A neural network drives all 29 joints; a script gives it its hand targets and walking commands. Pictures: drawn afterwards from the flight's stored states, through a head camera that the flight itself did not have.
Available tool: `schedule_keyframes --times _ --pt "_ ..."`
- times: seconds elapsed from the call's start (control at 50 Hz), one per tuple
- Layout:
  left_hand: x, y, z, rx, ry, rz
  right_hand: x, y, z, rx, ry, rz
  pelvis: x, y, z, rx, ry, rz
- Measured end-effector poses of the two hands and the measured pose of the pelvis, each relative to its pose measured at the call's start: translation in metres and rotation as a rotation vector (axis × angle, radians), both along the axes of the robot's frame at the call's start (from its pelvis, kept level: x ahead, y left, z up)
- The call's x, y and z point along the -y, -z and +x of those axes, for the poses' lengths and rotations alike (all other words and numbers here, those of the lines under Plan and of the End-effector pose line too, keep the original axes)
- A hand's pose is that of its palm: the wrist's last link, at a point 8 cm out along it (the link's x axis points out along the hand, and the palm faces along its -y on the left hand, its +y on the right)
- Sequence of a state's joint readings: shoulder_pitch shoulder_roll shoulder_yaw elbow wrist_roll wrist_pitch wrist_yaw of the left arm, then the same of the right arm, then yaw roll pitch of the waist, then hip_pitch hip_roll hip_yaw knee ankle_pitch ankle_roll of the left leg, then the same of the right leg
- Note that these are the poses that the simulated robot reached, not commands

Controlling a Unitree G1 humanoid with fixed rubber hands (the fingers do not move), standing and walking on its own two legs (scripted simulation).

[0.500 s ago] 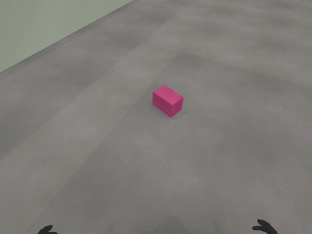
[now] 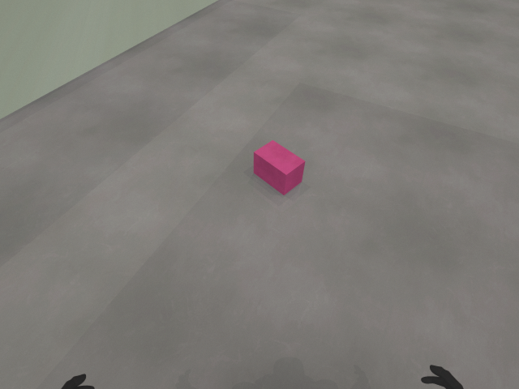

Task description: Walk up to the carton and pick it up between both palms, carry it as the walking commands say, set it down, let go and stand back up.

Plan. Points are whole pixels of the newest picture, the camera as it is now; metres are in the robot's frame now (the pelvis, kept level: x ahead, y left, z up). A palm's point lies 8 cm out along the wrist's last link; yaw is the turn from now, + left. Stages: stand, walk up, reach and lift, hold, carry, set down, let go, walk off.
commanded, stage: walk up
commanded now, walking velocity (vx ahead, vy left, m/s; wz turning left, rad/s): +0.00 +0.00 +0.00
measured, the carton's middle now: (278, 167) +1.27 -0.14 -0.70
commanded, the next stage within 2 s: none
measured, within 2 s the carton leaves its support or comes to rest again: neither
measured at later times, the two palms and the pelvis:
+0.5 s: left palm (93, 342) +0.22 +0.28 -0.08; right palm out of the picture +0.10 -0.44 -0.10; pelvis +0.07 -0.06 -0.03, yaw -8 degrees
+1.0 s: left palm (155, 229) +0.45 +0.22 -0.10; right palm (495, 295) +0.27 -0.42 -0.06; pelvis +0.28 -0.07 -0.01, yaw -14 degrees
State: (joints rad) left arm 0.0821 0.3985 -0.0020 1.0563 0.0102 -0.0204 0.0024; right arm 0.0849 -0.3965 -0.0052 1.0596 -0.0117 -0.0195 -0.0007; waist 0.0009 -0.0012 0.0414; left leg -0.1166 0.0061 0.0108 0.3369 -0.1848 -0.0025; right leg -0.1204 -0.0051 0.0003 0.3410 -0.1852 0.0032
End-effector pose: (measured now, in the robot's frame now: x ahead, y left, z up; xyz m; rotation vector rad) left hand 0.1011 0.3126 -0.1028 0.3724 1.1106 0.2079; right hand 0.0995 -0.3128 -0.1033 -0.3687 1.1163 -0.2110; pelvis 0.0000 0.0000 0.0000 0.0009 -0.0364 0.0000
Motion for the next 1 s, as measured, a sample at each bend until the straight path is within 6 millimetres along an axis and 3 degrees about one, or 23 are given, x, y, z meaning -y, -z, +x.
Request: schedule_keyframes --times 0.2,0.26,0.34,0.42,0.5,0.6,0.7,0.76,0.84,0.9,1.0 --pt "-0.001 -0.002 0.005 0.007 0.023 -0.007 0.004 -0.004 0.004 0.035 0.01 0.004 0.0 0.001 0.004 -0.006 0.019 0.004" --pt "-0.001 -0.008 0.021 0.021 0.086 0.0 0.025 -0.011 -0.006 0.09 0.055 -0.025 0.005 0.003 0.01 -0.016 0.057 0.011" --pt "0.007 -0.02 0.058 0.059 0.159 0.01 0.064 -0.019 -0.033 0.067 0.114 -0.083 0.018 0.004 0.024 -0.013 0.097 0.019" --pt "0.023 -0.027 0.095 0.077 0.211 0.041 0.103 -0.017 -0.033 0.069 0.149 -0.112 0.041 0.012 0.047 -0.005 0.134 0.016" --pt "0.036 -0.021 0.114 0.12 0.212 0.088 0.123 -0.005 -0.004 0.082 0.138 -0.101 0.064 0.027 0.069 -0.004 0.147 -0.005" --pt "0.049 -0.023 0.114 0.081 0.17 0.071 0.115 -0.008 0.051 0.118 0.083 -0.038 0.074 0.017 0.103 -0.003 0.157 -0.023" --pt "0.051 -0.019 0.134 0.046 0.171 0.054 0.106 -0.017 0.108 0.146 0.047 -0.012 0.076 0.013 0.144 -0.006 0.169 -0.021" --pt "0.047 -0.012 0.161 0.037 0.182 0.044 0.103 -0.026 0.148 0.185 0.034 -0.025 0.073 0.014 0.174 -0.007 0.176 -0.02" --pt "0.044 0.006 0.22 0.053 0.222 0.029 0.105 -0.033 0.191 0.247 0.036 -0.093 0.063 0.028 0.216 -0.01 0.196 -0.005" --pt "0.06 0.009 0.272 0.081 0.279 0.005 0.108 -0.039 0.193 0.241 0.093 -0.116 0.062 0.026 0.24 -0.01 0.218 0.002" --pt "0.088 -0.001 0.352 0.114 0.368 -0.032 0.111 -0.042 0.172 0.137 0.18 -0.126 0.069 0.014 0.281 -0.015 0.244 0.011"
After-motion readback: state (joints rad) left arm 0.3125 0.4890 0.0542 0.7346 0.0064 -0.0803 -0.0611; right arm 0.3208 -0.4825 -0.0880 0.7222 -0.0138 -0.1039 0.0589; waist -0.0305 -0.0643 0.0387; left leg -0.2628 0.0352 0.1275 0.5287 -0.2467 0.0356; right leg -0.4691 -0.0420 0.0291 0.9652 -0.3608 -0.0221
